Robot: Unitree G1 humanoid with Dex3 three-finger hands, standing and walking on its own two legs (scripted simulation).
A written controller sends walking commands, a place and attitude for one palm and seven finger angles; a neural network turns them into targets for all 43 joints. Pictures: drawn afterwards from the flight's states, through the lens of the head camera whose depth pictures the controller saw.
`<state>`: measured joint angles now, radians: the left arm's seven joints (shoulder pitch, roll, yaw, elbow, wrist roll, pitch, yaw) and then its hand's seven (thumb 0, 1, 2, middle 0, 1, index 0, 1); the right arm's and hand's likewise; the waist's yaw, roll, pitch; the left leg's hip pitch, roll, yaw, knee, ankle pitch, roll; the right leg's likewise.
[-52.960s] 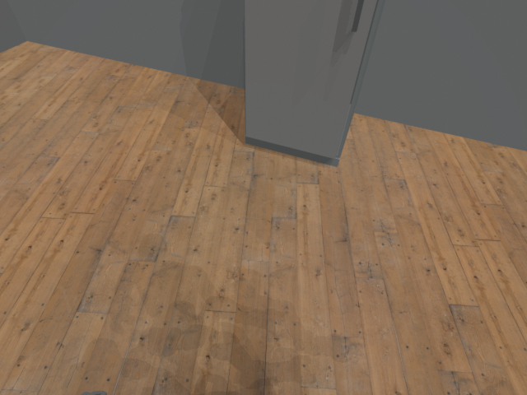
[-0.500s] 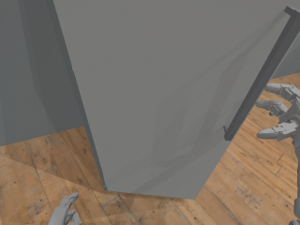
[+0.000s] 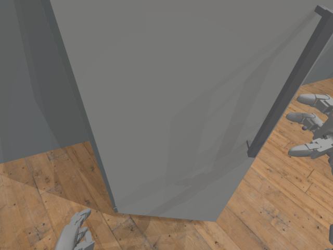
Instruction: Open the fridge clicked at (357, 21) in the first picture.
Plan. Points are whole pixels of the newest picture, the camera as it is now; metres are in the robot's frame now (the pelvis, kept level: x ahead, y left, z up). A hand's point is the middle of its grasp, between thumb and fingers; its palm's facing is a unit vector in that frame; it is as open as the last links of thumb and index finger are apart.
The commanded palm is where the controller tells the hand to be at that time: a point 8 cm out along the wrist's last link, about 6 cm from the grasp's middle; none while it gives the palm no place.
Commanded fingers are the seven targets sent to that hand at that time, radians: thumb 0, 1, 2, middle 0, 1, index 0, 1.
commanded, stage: move the hooked fingers beside the handle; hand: right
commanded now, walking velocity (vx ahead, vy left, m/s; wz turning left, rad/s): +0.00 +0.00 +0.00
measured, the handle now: (277, 99) +0.41 -0.23 +0.20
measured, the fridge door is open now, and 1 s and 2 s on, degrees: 27 27 25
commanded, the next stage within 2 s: feel for the door with the fingertips in 0.68 s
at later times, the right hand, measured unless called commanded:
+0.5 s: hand (309, 130) +0.33 -0.28 +0.18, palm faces +0.07 +1.00 -0.02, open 14.0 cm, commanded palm +0.31 -0.33 +0.18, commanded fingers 0.00 0.50 -0.30 0.30 1.20 0.30 1.20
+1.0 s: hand (302, 132) +0.33 -0.26 +0.18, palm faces +0.04 +1.00 -0.01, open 14.0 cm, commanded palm +0.31 -0.30 +0.17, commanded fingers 0.00 0.50 -0.30 0.30 1.20 0.30 1.20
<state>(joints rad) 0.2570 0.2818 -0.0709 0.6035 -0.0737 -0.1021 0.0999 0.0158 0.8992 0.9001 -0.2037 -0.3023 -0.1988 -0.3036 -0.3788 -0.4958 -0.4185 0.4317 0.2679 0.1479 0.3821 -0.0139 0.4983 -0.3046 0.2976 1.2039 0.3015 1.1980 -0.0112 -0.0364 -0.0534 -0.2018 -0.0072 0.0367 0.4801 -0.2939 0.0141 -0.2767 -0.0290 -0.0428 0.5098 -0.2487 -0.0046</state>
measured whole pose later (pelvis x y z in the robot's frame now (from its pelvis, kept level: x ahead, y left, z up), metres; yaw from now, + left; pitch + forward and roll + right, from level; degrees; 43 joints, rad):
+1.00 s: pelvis -0.01 +0.00 +0.00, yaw +0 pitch +0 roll +1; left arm 0.26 0.29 -0.07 0.62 -0.08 -0.11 0.10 0.02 0.90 0.90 -0.20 -0.30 -0.20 -0.30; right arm -0.36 -0.47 -0.39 0.39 0.29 0.15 0.39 -0.01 0.50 -0.30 0.30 1.20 0.30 1.20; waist -0.02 -0.04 -0.06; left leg -0.21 -0.01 0.04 0.49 -0.29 0.01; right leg -0.28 -0.03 -0.04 0.52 -0.24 -0.01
